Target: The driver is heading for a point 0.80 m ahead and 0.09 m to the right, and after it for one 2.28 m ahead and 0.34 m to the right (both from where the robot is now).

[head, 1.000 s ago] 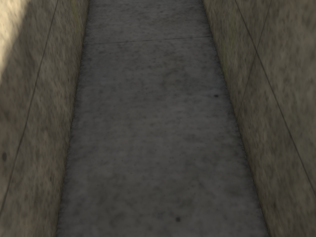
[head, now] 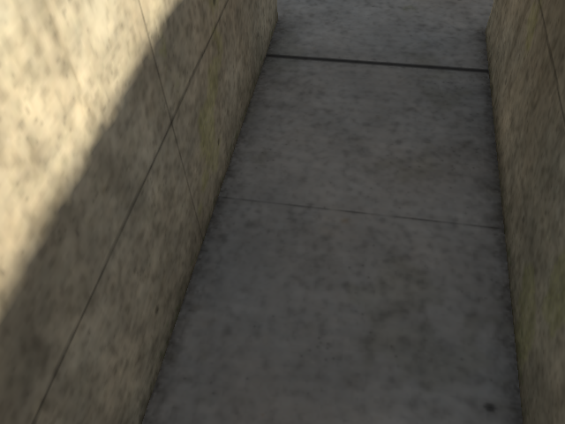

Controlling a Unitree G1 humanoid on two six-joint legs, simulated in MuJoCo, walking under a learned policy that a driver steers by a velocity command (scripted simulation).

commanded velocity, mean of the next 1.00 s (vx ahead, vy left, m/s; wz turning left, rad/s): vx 0.50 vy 0.00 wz -0.23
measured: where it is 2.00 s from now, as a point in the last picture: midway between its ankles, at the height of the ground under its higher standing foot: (374, 191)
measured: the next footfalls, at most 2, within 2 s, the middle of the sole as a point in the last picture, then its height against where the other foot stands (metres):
left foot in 0.28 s outside the picture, level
right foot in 0.84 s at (363, 360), level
